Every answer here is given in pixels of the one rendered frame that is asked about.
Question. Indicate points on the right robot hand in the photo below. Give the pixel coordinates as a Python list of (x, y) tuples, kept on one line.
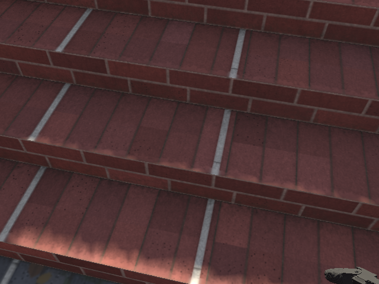
[(351, 276)]

